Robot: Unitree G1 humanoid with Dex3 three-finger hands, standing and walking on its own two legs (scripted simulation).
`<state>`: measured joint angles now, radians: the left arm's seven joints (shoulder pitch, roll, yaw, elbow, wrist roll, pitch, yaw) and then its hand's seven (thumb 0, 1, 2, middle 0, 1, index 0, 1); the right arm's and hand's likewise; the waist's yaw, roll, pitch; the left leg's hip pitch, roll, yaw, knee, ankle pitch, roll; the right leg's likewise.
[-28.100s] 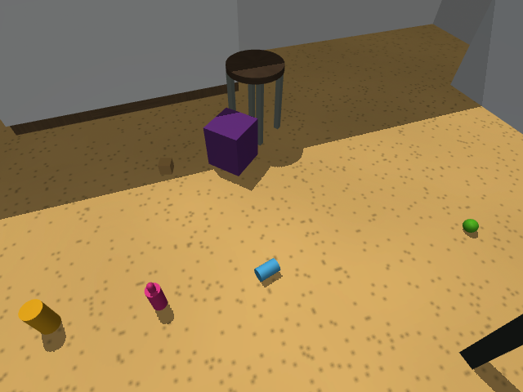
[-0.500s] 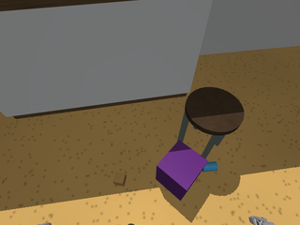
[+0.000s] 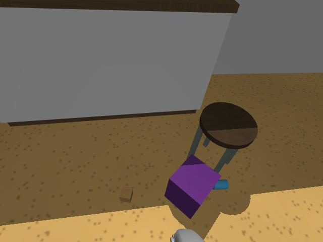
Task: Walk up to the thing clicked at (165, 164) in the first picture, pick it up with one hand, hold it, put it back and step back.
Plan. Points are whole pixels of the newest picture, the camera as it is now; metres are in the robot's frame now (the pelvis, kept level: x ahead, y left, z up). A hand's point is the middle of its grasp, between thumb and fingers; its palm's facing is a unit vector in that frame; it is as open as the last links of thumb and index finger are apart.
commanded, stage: walk up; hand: left
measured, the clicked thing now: (126, 194) +0.51 +0.13 -0.73
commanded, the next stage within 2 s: none
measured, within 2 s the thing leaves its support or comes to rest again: neither
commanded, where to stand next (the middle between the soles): +0.14 -0.09 m, yaw -1 degrees
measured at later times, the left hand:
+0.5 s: hand out of the picture +0.15 +0.17 -0.13, palm faces -0.06 -0.94 -0.33, open 7.4 cm
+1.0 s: hand out of the picture +0.04 +0.20 -0.14, palm faces -0.02 -0.90 -0.44, open 7.4 cm
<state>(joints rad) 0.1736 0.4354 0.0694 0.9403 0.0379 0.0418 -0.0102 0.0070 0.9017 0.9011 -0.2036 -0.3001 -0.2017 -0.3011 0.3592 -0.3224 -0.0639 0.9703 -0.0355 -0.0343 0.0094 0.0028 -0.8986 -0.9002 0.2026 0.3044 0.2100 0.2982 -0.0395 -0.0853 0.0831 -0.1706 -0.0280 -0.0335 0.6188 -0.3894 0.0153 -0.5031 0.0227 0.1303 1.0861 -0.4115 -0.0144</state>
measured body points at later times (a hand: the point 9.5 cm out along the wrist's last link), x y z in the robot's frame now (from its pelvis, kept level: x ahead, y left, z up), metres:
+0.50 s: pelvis +0.02 -0.07 +0.00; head +0.06 -0.08 +0.45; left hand +0.15 +0.21 -0.11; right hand +0.07 -0.39 -0.12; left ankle +0.01 +0.08 -0.67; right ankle +0.08 -0.17 -0.73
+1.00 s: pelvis -0.02 -0.08 -0.01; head +0.02 -0.09 +0.44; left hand +0.04 +0.25 -0.11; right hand +0.09 -0.39 -0.13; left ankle +0.05 +0.04 -0.72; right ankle -0.04 -0.18 -0.73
